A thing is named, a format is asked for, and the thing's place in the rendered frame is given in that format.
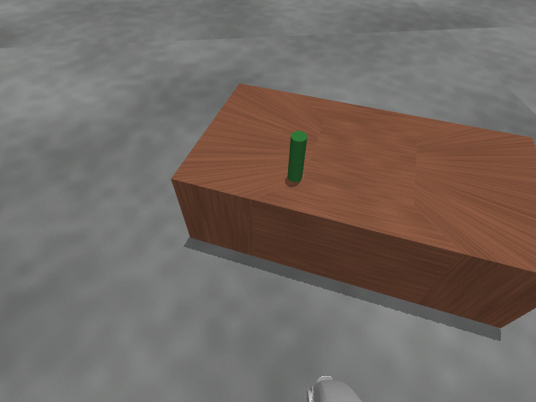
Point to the can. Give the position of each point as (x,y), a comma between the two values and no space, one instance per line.
(297,156)

